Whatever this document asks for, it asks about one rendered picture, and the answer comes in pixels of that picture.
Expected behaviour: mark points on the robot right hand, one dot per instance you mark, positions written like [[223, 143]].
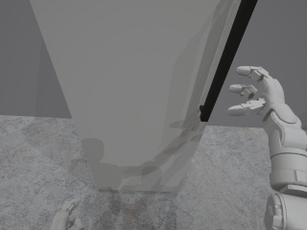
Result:
[[269, 92]]

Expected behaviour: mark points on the right robot upper arm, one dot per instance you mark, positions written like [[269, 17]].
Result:
[[286, 212]]

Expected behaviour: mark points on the right robot forearm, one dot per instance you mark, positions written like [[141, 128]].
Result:
[[288, 150]]

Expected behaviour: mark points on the handle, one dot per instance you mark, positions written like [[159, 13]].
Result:
[[234, 39]]

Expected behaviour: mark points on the robot left hand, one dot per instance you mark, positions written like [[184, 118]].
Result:
[[61, 220]]

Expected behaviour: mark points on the fridge door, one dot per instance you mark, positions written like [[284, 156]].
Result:
[[134, 74]]

